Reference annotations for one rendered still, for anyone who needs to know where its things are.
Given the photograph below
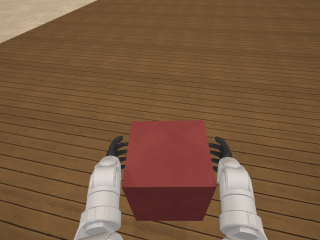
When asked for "carton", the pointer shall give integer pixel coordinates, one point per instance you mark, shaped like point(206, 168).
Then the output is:
point(168, 174)

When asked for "robot left hand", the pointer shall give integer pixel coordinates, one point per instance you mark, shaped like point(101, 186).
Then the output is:
point(114, 146)

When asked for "robot right hand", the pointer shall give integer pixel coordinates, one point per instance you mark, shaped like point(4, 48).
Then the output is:
point(223, 148)

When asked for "robot left forearm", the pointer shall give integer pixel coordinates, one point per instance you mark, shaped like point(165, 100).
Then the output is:
point(102, 212)

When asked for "robot right forearm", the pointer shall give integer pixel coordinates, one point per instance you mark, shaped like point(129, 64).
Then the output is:
point(238, 211)

